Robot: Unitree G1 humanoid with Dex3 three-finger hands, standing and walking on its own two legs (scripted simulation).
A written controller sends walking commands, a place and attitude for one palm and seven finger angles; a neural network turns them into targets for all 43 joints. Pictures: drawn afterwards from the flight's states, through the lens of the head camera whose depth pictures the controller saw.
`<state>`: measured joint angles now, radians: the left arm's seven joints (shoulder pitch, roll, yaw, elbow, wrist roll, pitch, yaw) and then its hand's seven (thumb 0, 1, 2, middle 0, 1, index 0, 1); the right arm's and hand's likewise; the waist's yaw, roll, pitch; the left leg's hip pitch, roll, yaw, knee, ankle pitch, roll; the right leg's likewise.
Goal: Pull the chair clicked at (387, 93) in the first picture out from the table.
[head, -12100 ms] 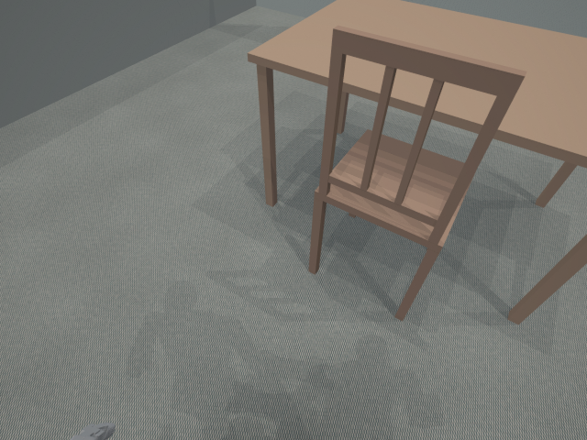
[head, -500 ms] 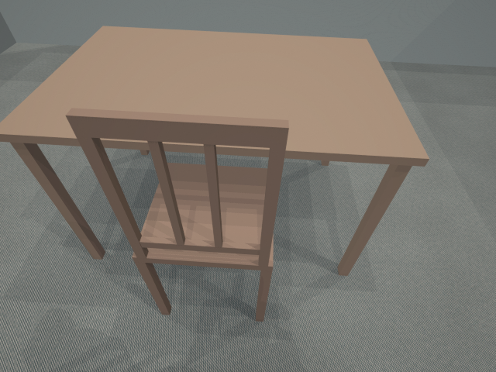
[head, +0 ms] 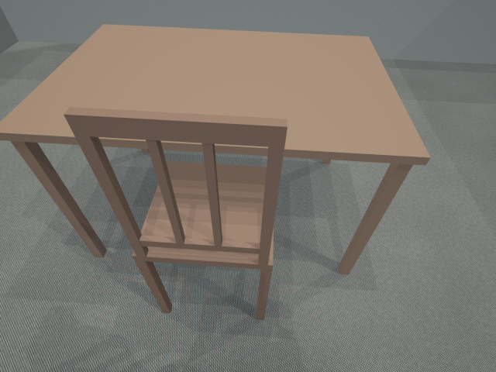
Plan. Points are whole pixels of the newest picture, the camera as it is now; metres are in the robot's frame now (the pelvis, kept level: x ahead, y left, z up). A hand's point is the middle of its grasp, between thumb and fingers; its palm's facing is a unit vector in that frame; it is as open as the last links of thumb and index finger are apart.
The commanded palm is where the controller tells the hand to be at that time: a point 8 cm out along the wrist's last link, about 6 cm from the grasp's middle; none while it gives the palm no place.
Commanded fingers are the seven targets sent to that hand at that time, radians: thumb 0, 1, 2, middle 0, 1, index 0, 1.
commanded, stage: look again from close up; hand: left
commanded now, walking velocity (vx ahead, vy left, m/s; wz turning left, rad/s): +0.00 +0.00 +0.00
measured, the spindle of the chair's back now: (169, 198) +0.47 +0.22 -0.05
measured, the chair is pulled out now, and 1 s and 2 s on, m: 0.00 0.00 0.00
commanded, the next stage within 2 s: shuffle to correct the standing spot in 0.54 s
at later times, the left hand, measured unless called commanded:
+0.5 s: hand out of the picture -0.04 +0.15 -0.18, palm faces +0.07 -0.98 -0.16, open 7.4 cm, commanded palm none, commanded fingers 0.00 0.90 0.90 -0.20 -0.30 -0.20 -0.30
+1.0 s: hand out of the picture -0.05 +0.17 -0.19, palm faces +0.05 -0.99 -0.16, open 7.4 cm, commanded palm none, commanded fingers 0.00 0.90 0.90 -0.20 -0.30 -0.20 -0.30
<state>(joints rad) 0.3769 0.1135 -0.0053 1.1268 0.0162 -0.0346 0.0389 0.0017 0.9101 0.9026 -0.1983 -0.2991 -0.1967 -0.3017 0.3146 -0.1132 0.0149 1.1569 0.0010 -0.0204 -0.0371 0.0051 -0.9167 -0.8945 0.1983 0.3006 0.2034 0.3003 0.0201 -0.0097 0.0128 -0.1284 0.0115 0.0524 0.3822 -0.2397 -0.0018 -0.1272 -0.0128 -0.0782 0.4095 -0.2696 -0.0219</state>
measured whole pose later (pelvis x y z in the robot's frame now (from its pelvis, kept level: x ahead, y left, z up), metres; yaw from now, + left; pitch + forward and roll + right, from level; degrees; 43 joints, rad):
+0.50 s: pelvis +0.00 -0.01 +0.00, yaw +0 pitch -1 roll +1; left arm 0.38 0.11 -0.01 1.13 0.02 -0.04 0.04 0.00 0.91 0.90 -0.20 -0.30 -0.20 -0.30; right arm 0.31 -0.12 0.01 1.16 0.00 -0.02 -0.04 0.01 -0.92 -0.89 0.20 0.30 0.20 0.30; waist 0.02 -0.01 0.01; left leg -0.13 0.02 0.05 0.38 -0.24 -0.01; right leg -0.12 -0.01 -0.09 0.41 -0.27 -0.03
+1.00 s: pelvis +0.01 +0.02 -0.01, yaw +0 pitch +0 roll -1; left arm 0.42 0.11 0.00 1.13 0.02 -0.05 0.06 0.00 0.91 0.90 -0.20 -0.30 -0.20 -0.30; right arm 0.29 -0.15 0.00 1.08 -0.01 -0.01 -0.03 0.01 -0.92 -0.89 0.20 0.30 0.20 0.30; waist 0.01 0.00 0.03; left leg -0.21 0.01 0.04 0.57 -0.36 0.02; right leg -0.18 -0.02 -0.08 0.52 -0.33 0.00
